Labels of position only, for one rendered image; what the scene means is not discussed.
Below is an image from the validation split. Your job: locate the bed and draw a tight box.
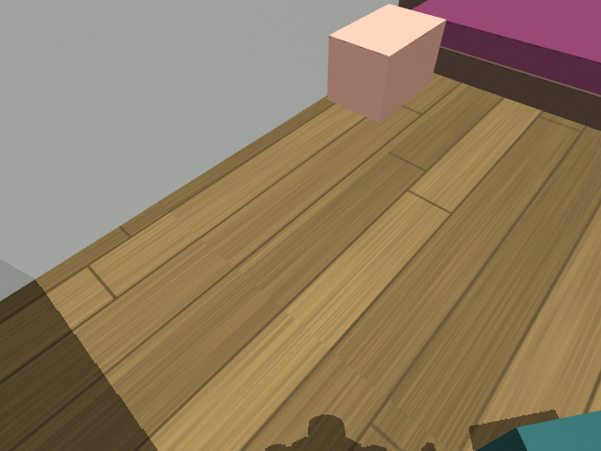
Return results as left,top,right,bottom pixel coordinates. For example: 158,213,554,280
399,0,601,131

